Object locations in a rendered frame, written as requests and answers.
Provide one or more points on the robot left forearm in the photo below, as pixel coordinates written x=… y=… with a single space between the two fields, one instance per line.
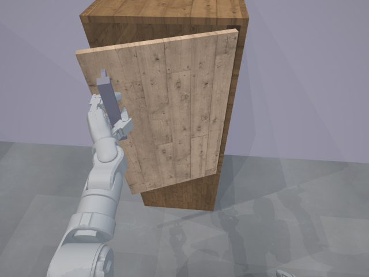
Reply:
x=94 y=220

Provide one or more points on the handle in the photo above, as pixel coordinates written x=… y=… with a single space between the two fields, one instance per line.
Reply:
x=109 y=99

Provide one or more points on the left robot hand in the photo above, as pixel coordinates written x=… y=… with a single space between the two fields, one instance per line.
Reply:
x=99 y=124

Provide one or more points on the robot left upper arm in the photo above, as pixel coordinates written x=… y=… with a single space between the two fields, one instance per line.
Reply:
x=83 y=260

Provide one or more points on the cupboard door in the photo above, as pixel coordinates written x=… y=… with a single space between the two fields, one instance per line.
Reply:
x=175 y=90

